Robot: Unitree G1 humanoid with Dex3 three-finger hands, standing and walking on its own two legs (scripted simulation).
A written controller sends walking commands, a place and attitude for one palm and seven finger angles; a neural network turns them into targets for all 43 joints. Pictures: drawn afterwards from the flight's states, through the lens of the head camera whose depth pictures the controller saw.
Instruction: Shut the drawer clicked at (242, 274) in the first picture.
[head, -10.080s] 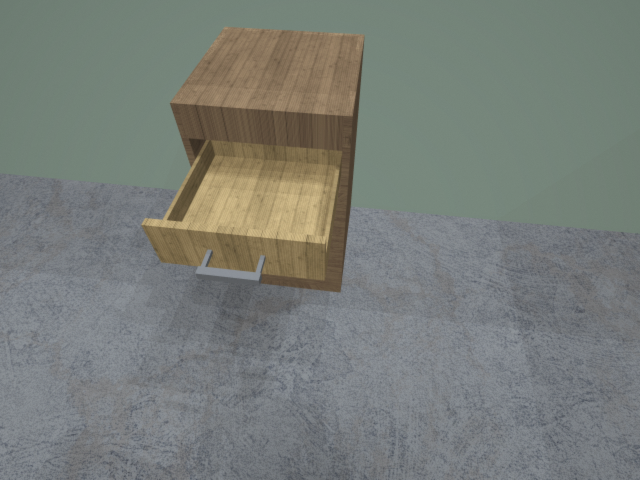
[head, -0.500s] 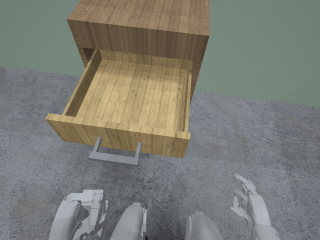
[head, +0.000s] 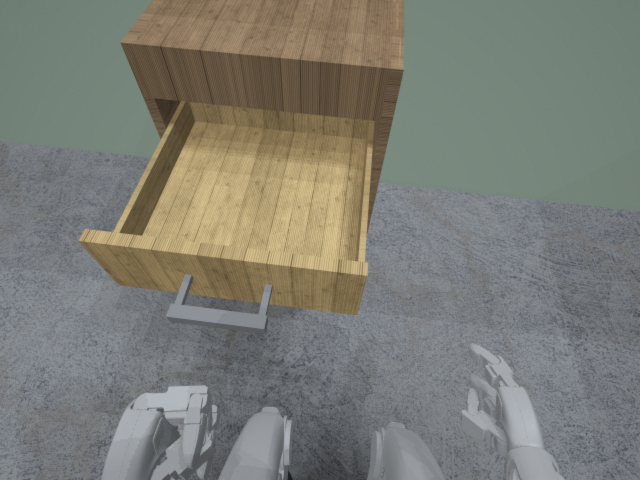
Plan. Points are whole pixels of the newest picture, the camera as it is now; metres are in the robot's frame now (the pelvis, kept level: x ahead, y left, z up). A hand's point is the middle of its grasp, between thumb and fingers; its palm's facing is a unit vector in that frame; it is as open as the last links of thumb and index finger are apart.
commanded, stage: bring the fist close to the handle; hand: left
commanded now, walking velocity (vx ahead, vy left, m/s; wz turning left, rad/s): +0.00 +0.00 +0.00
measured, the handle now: (222, 303) +0.35 +0.17 -0.05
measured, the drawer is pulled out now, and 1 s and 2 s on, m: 0.30 0.30 0.26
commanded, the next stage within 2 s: push the drawer shut in 1.26 s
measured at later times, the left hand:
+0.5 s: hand (221, 405) +0.21 +0.13 -0.01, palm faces -0.07 -1.00 -0.03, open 3.3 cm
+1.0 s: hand (235, 381) +0.25 +0.13 -0.05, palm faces -0.09 -1.00 -0.02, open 3.3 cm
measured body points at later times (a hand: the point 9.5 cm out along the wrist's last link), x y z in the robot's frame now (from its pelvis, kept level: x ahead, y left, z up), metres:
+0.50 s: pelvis +0.00 -0.01 -0.03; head +0.11 +0.00 +0.40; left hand +0.21 +0.19 +0.00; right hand +0.20 -0.25 -0.11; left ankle +0.04 +0.10 -0.60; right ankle +0.03 -0.10 -0.60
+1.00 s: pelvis -0.01 +0.00 -0.06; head +0.13 +0.01 +0.36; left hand +0.24 +0.18 -0.05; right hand +0.20 -0.23 -0.16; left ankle +0.04 +0.10 -0.60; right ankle +0.03 -0.10 -0.60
